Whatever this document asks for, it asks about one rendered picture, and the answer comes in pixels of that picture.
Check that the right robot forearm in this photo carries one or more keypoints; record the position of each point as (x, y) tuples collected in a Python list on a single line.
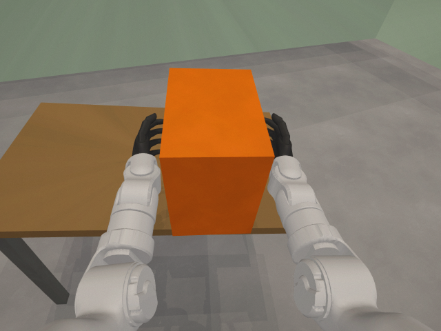
[(302, 217)]

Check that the table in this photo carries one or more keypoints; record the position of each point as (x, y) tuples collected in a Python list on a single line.
[(61, 174)]

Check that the robot left upper arm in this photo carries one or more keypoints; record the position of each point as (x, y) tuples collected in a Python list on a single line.
[(114, 297)]

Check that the left robot forearm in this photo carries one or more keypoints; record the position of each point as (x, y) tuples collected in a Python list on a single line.
[(129, 233)]

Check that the left robot hand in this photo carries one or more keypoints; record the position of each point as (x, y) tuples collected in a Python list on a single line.
[(142, 143)]

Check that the robot right upper arm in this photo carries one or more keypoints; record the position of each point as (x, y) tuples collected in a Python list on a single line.
[(338, 293)]

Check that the carton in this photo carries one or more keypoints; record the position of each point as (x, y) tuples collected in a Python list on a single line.
[(216, 154)]

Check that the right robot hand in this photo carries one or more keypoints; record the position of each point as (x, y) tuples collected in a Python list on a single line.
[(281, 143)]

